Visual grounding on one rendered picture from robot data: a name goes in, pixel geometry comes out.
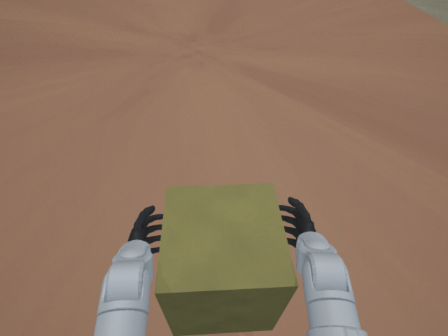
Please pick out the left robot forearm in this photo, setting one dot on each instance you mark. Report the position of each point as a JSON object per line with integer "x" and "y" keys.
{"x": 125, "y": 292}

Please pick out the right robot hand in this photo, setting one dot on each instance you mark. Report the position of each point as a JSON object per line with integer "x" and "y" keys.
{"x": 302, "y": 220}

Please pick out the carton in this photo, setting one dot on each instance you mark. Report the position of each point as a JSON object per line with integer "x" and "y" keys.
{"x": 224, "y": 263}

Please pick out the right robot forearm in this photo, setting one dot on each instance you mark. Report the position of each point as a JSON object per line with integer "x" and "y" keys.
{"x": 328, "y": 293}

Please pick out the left robot hand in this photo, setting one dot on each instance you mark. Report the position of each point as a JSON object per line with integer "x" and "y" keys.
{"x": 140, "y": 229}

